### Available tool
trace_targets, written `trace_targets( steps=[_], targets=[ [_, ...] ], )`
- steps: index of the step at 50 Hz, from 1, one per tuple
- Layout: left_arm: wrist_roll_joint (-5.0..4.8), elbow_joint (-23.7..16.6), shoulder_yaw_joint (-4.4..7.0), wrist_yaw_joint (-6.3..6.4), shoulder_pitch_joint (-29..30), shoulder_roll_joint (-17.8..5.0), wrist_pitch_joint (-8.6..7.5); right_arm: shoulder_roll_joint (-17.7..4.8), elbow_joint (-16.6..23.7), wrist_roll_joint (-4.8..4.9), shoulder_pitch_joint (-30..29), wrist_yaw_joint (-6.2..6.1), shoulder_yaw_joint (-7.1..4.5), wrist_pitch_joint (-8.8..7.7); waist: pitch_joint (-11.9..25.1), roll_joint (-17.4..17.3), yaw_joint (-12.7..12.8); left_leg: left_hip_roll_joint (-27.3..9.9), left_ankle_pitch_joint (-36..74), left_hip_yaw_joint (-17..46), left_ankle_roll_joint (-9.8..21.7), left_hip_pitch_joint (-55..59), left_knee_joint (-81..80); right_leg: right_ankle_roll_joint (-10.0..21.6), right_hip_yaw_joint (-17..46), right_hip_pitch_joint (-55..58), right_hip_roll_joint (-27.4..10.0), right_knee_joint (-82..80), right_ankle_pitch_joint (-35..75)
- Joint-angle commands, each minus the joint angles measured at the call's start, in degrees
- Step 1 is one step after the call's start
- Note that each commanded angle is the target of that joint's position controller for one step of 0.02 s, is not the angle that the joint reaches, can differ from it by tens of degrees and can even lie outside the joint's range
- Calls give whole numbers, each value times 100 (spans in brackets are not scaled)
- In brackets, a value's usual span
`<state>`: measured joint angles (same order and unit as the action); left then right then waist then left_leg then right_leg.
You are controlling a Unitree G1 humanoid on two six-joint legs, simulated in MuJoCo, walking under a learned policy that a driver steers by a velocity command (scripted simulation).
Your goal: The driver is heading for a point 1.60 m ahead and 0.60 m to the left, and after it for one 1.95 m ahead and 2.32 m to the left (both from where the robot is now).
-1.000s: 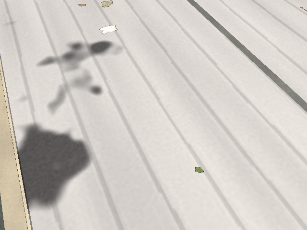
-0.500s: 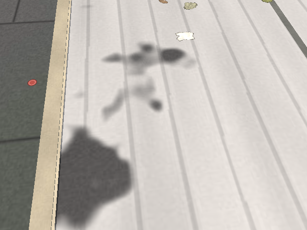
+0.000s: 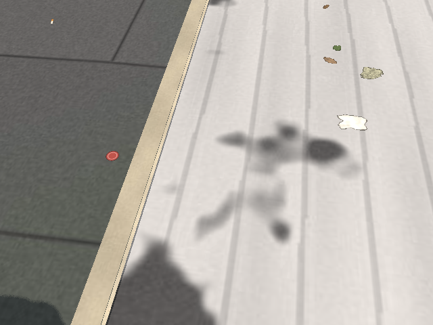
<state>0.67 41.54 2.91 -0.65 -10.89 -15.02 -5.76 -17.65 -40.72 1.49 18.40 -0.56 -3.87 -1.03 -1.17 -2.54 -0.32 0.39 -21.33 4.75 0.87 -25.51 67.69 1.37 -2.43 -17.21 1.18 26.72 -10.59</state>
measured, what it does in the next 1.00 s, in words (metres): walks ahead, turning left: left foot, then right foot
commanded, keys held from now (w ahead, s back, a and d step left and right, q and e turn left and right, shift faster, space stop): w+q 0.48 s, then q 0.28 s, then no key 0.24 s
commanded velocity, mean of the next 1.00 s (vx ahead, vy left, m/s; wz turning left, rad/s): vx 0.35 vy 0.00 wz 0.54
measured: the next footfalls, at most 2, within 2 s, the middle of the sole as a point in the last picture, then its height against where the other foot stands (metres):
left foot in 0.38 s outside the picture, level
right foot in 0.82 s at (206, 286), level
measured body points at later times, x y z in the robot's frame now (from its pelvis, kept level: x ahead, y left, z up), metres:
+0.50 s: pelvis +0.26 +0.08 -0.01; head +0.29 +0.10 +0.44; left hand +0.26 +0.38 -0.13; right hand +0.49 -0.13 -0.09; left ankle +0.30 +0.16 -0.74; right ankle +0.18 -0.11 -0.64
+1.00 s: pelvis +0.45 +0.10 +0.00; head +0.48 +0.11 +0.44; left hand +0.46 +0.41 -0.10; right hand +0.71 -0.08 -0.12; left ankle +0.33 +0.19 -0.67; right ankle +0.58 +0.06 -0.74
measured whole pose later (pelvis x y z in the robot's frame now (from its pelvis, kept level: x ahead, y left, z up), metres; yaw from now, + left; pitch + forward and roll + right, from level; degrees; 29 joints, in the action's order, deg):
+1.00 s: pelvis +0.45 +0.10 +0.00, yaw +33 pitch +1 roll +0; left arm 1.3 41.4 1.4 -0.6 -5.4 -13.8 -1.6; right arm -18.1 -39.8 0.5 12.1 -2.7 -3.7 3.4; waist -3.5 -1.5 0.1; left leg 3.6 -30.2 6.9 -4.0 -23.2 60.5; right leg 1.9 0.6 -22.1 1.6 27.4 -6.1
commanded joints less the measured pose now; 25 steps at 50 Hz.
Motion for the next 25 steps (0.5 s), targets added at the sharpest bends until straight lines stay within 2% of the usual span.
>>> trace_targets(
  steps=[1, 5, 7, 10, 12, 14, 16, 17, 18, 19, 20, 21, 22, 23, 24, 25],
  targets=[
    [-15, -147, 170, 40, -199, -607, -74, -389, 553, 27, -193, 33, -156, -30, 61, 957, 169, -593, 417, 169, -51, -1315, -66, 799, 1498, 1141, -1529, -1590, 89],
    [-26, 56, 267, 51, -302, -867, -94, -222, 734, -19, -572, 64, -104, 12, -53, 695, 194, -691, 1065, 137, -159, -1694, -859, 962, 804, 1298, -1653, -1809, 958],
    [-33, 115, 280, 61, -271, -932, -59, -188, 765, -13, -768, 125, -82, -20, -78, 659, 243, -684, 1638, 20, -157, -1615, -1473, 891, 359, 1388, -1566, -1825, 1272],
    [-66, 240, 302, 92, -416, -1057, 5, -78, 902, -19, -1331, 239, -22, -77, -238, 584, 452, -610, 2235, -303, -84, -1371, -2359, 775, -165, 1476, -1511, -1821, 1465],
    [-110, 346, 326, 97, -588, -1150, 61, -51, 1024, -4, -1643, 308, -2, -85, -352, 550, 546, -562, 2226, -469, 1, -1323, -2747, 730, -351, 1710, -1593, -1779, 1565],
    [-174, 425, 358, 93, -677, -1247, 131, -104, 1143, 5, -1824, 369, -18, -80, -416, 573, 532, -482, 1924, -613, 140, -1273, -3016, 661, -500, 2032, -1707, -1607, 2027],
    [-233, 437, 408, 118, -636, -1413, 201, -273, 1191, -24, -1689, 396, -102, -55, -216, 726, 313, -188, 1362, -893, 365, -776, -3156, 551, -721, 2270, -1736, -1021, 3734],
    [-263, 429, 439, 143, -612, -1508, 238, -418, 1147, -42, -1383, 389, -180, -27, 27, 832, 92, 26, 1074, -1047, 500, -290, -3169, 496, -822, 2322, -1720, -451, 4703],
    [-289, 408, 445, 165, -535, -1539, 280, -634, 977, -36, -674, 363, -313, -4, 413, 784, -342, 265, 1144, -1146, 687, 655, -3412, 392, -961, 2125, -1612, 522, 5157],
    [-259, 373, 382, 192, -530, -1397, 278, -965, 696, -16, 346, 273, -505, 41, 912, 561, -854, 332, 1439, -895, 923, 2280, -3702, 186, -1048, 1215, -1404, 1908, 4496],
    [40, 174, 161, 158, -805, -686, 226, -1504, 584, 37, 709, 147, -605, 78, 1305, -793, -600, -1003, 1434, 1295, 1480, 4078, -3750, -102, -1015, -913, -786, 3884, -4],
    [-12, -107, 36, 87, -845, -577, 20, -1656, 840, 6, 562, 198, -551, -51, 2302, -1198, -371, -2012, 122, 4407, 2494, 4999, -4774, -240, 293, -2373, 144, 5268, -2533],
    [-238, -222, 175, 17, -142, -1117, -123, -1135, 792, -27, 503, 247, -411, -143, 1842, -413, -688, -1851, 4, 3848, 2117, 4724, -5097, -166, 825, -2981, -222, 5368, -2009],
    [-307, -328, 150, -7, 89, -1097, -210, -962, 741, -41, 289, 247, -346, -205, 1093, -296, -539, -1632, 377, 3009, 1894, 3926, -5137, -64, 728, -3023, -435, 4948, -1471],
    [-182, -234, 141, 42, 71, -1016, -236, -836, 762, -38, -106, 239, -300, -229, 700, 192, -246, -1355, 993, 2411, 1686, 3078, -5151, -88, 727, -2667, -665, 4442, -1078],
    [-57, -195, 187, 73, 21, -1086, -198, -699, 847, -90, -453, 222, -247, -238, 442, 114, -32, -1180, 2089, 1969, 1595, 2435, -5181, -167, 720, -2285, -772, 4053, -874]
  ],
)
